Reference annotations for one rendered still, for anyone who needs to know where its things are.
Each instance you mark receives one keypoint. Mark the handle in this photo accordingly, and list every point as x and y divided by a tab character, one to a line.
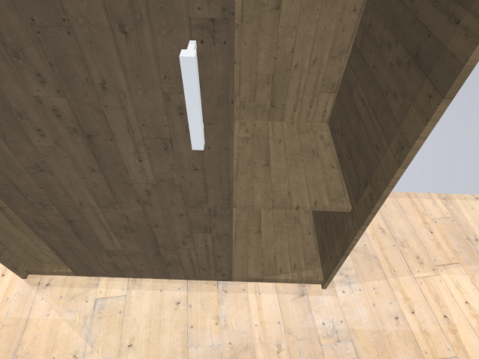
191	86

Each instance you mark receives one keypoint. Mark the wardrobe door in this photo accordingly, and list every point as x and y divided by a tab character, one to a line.
20	241
95	150

